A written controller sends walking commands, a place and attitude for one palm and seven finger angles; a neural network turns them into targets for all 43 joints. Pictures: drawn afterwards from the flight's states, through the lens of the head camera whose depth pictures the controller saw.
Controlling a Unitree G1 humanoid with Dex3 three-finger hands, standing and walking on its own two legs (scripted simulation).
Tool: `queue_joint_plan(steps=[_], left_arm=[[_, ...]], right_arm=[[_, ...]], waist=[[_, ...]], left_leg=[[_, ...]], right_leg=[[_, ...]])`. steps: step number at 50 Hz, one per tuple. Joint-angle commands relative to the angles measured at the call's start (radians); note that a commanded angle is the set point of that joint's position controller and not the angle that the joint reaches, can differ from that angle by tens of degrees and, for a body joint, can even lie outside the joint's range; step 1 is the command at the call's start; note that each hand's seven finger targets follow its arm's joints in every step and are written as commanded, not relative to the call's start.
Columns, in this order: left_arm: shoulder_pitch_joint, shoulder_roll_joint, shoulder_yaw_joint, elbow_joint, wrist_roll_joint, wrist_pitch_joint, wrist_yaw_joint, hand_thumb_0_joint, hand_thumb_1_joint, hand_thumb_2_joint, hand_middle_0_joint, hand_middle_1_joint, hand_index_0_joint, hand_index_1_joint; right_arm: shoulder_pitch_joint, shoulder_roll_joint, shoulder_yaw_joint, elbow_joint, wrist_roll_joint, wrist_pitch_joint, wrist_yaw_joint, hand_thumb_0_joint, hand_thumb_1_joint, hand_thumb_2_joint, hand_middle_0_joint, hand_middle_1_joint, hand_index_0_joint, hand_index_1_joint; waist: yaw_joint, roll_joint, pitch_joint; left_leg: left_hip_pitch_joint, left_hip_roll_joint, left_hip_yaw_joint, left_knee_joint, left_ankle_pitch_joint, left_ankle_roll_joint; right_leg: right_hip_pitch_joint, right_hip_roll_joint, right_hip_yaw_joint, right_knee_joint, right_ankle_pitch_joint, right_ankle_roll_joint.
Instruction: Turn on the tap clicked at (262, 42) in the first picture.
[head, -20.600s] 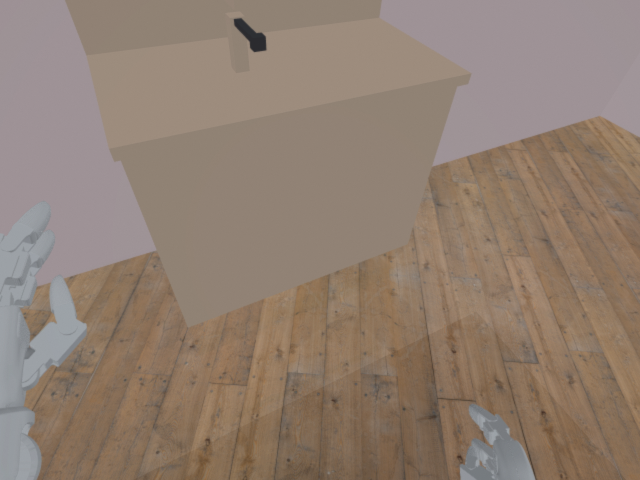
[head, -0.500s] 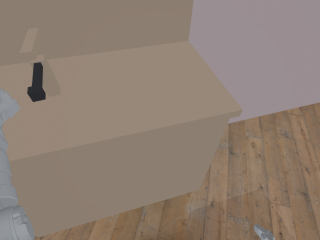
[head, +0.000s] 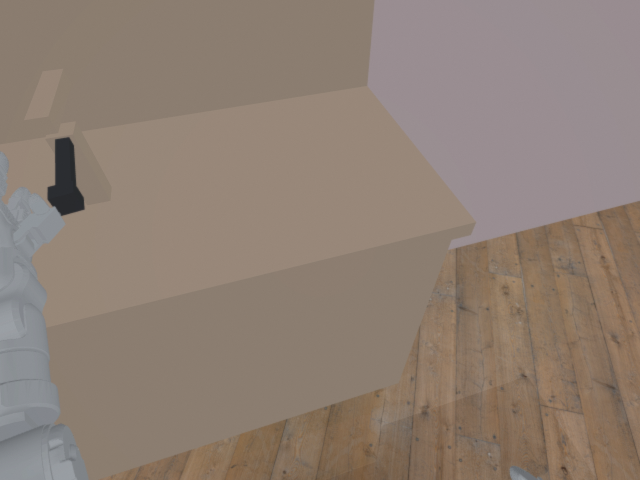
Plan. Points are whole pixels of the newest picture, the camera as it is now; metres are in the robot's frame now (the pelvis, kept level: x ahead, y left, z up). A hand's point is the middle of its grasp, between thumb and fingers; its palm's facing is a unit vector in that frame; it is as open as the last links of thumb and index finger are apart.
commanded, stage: push the lever round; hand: left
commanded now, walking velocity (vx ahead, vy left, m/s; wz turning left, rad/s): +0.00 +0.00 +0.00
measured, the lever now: (66, 198) +0.39 +0.34 +0.16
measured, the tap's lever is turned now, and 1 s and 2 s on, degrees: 8 31 55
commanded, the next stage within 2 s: none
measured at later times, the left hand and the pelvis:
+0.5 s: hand (84, 211) +0.38 +0.31 +0.15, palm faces +0.61 -0.79 -0.05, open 7.8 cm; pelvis -0.01 -0.01 +0.00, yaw +1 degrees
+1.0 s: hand (120, 198) +0.40 +0.27 +0.16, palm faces +0.68 -0.74 -0.04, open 7.7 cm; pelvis -0.01 +0.00 +0.00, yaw +1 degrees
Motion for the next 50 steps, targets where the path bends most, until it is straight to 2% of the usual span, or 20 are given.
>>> queue_joint_plan(steps=[1,2,4,5,10,13,18,19,22,29,30,36,37,39,40,41,44,45,46,50], left_arm=[[-0.331,0.360,0.075,-0.216,-0.006,-0.049,0.000,0.000,0.900,0.900,-0.150,-0.150,-0.150,-0.150],[-0.338,0.352,0.066,-0.198,-0.004,-0.043,0.000,0.000,0.900,0.900,-0.150,-0.150,-0.150,-0.150],[-0.398,0.323,0.023,-0.216,0.007,-0.042,0.002,0.000,0.900,0.900,-0.150,-0.150,-0.150,-0.150],[-0.395,0.341,0.036,-0.230,0.011,-0.046,0.007,0.000,0.900,0.900,-0.150,-0.150,-0.150,-0.150],[-0.432,0.298,-0.001,-0.220,0.015,-0.065,0.036,0.000,0.900,0.900,-0.150,-0.150,-0.150,-0.150],[-0.432,0.320,0.028,-0.192,0.016,-0.066,0.060,0.000,0.900,0.900,-0.150,-0.150,-0.150,-0.150],[-0.485,0.253,-0.039,-0.190,0.036,-0.060,0.101,0.000,0.900,0.900,-0.150,-0.150,-0.150,-0.150],[-0.506,0.260,-0.036,-0.183,0.039,-0.060,0.112,0.000,0.900,0.900,-0.150,-0.150,-0.150,-0.150],[-0.481,0.243,-0.034,-0.192,0.041,-0.063,0.139,0.000,0.900,0.900,-0.150,-0.150,-0.150,-0.150],[-0.489,0.204,-0.048,-0.211,0.055,-0.063,0.205,0.000,0.900,0.900,-0.150,-0.150,-0.150,-0.150],[-0.480,0.237,-0.012,-0.216,0.058,-0.064,0.218,0.000,0.900,0.900,-0.150,-0.150,-0.150,-0.150],[-0.510,0.141,-0.087,-0.256,0.076,-0.047,0.271,0.000,0.900,0.900,-0.150,-0.150,-0.150,-0.150],[-0.496,0.150,-0.070,-0.236,0.075,-0.040,0.283,0.000,0.900,0.900,-0.150,-0.150,-0.150,-0.150],[-0.546,0.119,-0.104,-0.218,0.082,-0.030,0.297,0.000,0.900,0.900,-0.150,-0.150,-0.150,-0.150],[-0.565,0.133,-0.090,-0.231,0.084,-0.032,0.309,0.000,0.900,0.900,-0.150,-0.150,-0.150,-0.150],[-0.597,0.108,-0.120,-0.264,0.095,-0.037,0.318,0.000,0.900,0.900,-0.150,-0.150,-0.150,-0.150],[-0.578,0.054,-0.142,-0.274,0.104,-0.036,0.355,0.000,0.900,0.900,-0.150,-0.150,-0.150,-0.150],[-0.574,0.063,-0.130,-0.277,0.109,-0.036,0.369,0.000,0.900,0.900,-0.150,-0.150,-0.150,-0.150],[-0.585,0.013,-0.169,-0.279,0.109,-0.033,0.376,0.000,0.900,0.900,-0.150,-0.150,-0.150,-0.150],[-0.566,0.034,-0.124,-0.239,0.117,-0.006,0.424,0.000,0.900,0.900,-0.150,-0.150,-0.150,-0.150]], right_arm=[[-0.037,-0.143,-0.051,-0.125,0.004,-0.041,-0.013,0.000,-0.900,-0.900,0.200,0.300,0.200,0.300],[-0.037,-0.142,-0.049,-0.123,0.006,-0.038,-0.013,0.000,-0.900,-0.900,0.200,0.300,0.200,0.300],[-0.043,-0.138,-0.047,-0.122,0.004,-0.038,-0.012,0.000,-0.900,-0.900,0.200,0.300,0.200,0.300],[-0.041,-0.138,-0.049,-0.122,0.006,-0.037,-0.012,0.000,-0.900,-0.900,0.200,0.300,0.200,0.300],[-0.047,-0.135,-0.045,-0.118,0.001,-0.038,-0.012,0.000,-0.900,-0.900,0.200,0.300,0.200,0.300],[-0.049,-0.136,-0.048,-0.113,-0.003,-0.037,-0.013,0.000,-0.900,-0.900,0.200,0.300,0.200,0.300],[-0.061,-0.128,-0.043,-0.107,-0.006,-0.037,-0.010,0.000,-0.900,-0.900,0.200,0.300,0.200,0.300],[-0.057,-0.131,-0.043,-0.103,-0.006,-0.036,-0.010,0.000,-0.900,-0.900,0.200,0.300,0.200,0.300],[-0.066,-0.128,-0.046,-0.105,-0.010,-0.033,-0.009,0.000,-0.900,-0.900,0.200,0.300,0.200,0.300],[-0.082,-0.121,-0.044,-0.099,-0.019,-0.023,-0.002,0.000,-0.900,-0.900,0.200,0.300,0.200,0.300],[-0.077,-0.124,-0.047,-0.094,-0.022,-0.019,-0.002,0.000,-0.900,-0.900,0.200,0.300,0.200,0.300],[-0.102,-0.114,-0.045,-0.096,-0.024,-0.009,0.001,0.000,-0.900,-0.900,0.200,0.300,0.200,0.300],[-0.100,-0.116,-0.047,-0.092,-0.025,-0.007,-0.001,0.000,-0.900,-0.900,0.200,0.300,0.200,0.300],[-0.107,-0.117,-0.044,-0.085,-0.028,-0.001,-0.003,0.000,-0.900,-0.900,0.200,0.300,0.200,0.300],[-0.106,-0.118,-0.047,-0.083,-0.029,0.000,-0.005,0.000,-0.900,-0.900,0.200,0.300,0.200,0.300],[-0.112,-0.114,-0.048,-0.085,-0.031,-0.001,-0.003,0.000,-0.900,-0.900,0.200,0.300,0.200,0.300],[-0.114,-0.108,-0.053,-0.078,-0.039,-0.001,0.002,0.000,-0.900,-0.900,0.200,0.300,0.200,0.300],[-0.110,-0.111,-0.052,-0.073,-0.042,0.003,0.003,0.000,-0.900,-0.900,0.200,0.300,0.200,0.300],[-0.118,-0.106,-0.053,-0.076,-0.042,0.003,0.005,0.000,-0.900,-0.900,0.200,0.300,0.200,0.300],[-0.126,-0.110,-0.055,-0.067,-0.048,0.020,0.008,0.000,-0.900,-0.900,0.200,0.300,0.200,0.300]], waist=[[0.007,0.023,-0.253],[0.000,-0.001,-0.235],[-0.018,0.036,-0.215],[-0.013,0.050,-0.228],[-0.019,0.053,-0.225],[-0.018,0.020,-0.252],[-0.031,0.051,-0.238],[-0.036,0.020,-0.232],[-0.021,0.020,-0.268],[-0.016,0.022,-0.270],[-0.006,0.011,-0.288],[-0.019,0.028,-0.254],[-0.015,0.004,-0.248],[-0.035,-0.021,-0.219],[-0.030,-0.014,-0.226],[-0.032,0.027,-0.257],[-0.023,0.050,-0.297],[-0.016,0.045,-0.301],[-0.026,0.035,-0.302],[-0.010,-0.017,-0.283]], left_leg=[[0.102,0.007,-0.003,-0.057,0.302,0.012],[0.092,0.006,-0.002,-0.057,0.286,0.015],[0.094,0.005,0.000,-0.056,0.261,0.015],[0.103,0.007,0.000,-0.052,0.257,0.016],[0.097,0.004,-0.001,-0.047,0.221,0.017],[0.081,0.002,0.001,-0.040,0.221,0.020],[0.079,0.000,0.001,-0.039,0.194,0.021],[0.068,0.001,-0.005,-0.042,0.175,0.020],[0.076,-0.001,0.001,-0.039,0.191,0.023],[0.070,-0.001,0.005,-0.041,0.203,0.021],[0.073,0.000,0.002,-0.040,0.220,0.022],[0.084,0.004,0.003,-0.050,0.228,0.020],[0.073,0.003,0.000,-0.052,0.212,0.020],[0.067,0.004,-0.002,-0.057,0.184,0.021],[0.075,0.004,-0.006,-0.058,0.183,0.021],[0.094,0.005,-0.006,-0.058,0.200,0.018],[0.125,0.004,-0.007,-0.051,0.242,0.011],[0.128,0.005,-0.015,-0.053,0.265,0.006],[0.132,0.006,-0.010,-0.052,0.269,0.006],[0.104,0.006,-0.012,-0.056,0.273,0.005]], right_leg=[[0.101,-0.008,0.019,-0.035,0.310,0.012],[0.095,-0.008,0.019,-0.037,0.303,0.015],[0.067,-0.010,0.025,-0.042,0.282,0.015],[0.070,-0.010,0.025,-0.042,0.272,0.014],[0.056,-0.013,0.030,-0.046,0.244,0.014],[0.073,-0.018,0.037,-0.039,0.266,0.020],[0.047,-0.021,0.038,-0.044,0.235,0.021],[0.043,-0.021,0.035,-0.047,0.214,0.022],[0.069,-0.023,0.039,-0.043,0.234,0.023],[0.085,-0.026,0.038,-0.040,0.254,0.024],[0.105,-0.025,0.035,-0.036,0.268,0.021],[0.087,-0.023,0.029,-0.040,0.256,0.019],[0.087,-0.022,0.030,-0.043,0.239,0.020],[0.062,-0.024,0.028,-0.053,0.208,0.022],[0.068,-0.023,0.028,-0.055,0.201,0.020],[0.069,-0.024,0.029,-0.049,0.209,0.016],[0.076,-0.019,0.023,-0.039,0.235,0.010],[0.089,-0.016,0.017,-0.035,0.246,0.005],[0.082,-0.018,0.015,-0.033,0.252,0.008],[0.102,-0.019,0.013,-0.034,0.257,0.008]])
